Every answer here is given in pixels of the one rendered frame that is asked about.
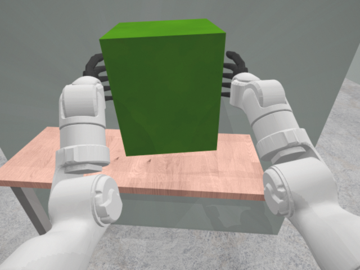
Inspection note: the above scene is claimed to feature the left robot hand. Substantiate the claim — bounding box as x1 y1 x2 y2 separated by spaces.
83 53 113 101

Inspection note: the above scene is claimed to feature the right robot forearm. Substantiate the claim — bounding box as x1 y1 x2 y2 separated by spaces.
229 73 339 199

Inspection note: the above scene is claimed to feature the table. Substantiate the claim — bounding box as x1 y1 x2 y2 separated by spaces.
0 127 265 235

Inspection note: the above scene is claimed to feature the right robot hand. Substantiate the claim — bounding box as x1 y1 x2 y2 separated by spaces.
221 51 248 97

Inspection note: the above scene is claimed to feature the carton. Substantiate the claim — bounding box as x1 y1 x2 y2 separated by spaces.
99 19 226 156

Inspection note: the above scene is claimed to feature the robot left upper arm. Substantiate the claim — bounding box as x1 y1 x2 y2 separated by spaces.
0 174 123 270

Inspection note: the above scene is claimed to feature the left robot forearm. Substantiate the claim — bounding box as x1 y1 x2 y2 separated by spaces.
48 76 110 220

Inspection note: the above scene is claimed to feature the robot right upper arm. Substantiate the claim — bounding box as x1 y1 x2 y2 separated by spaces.
263 157 360 270

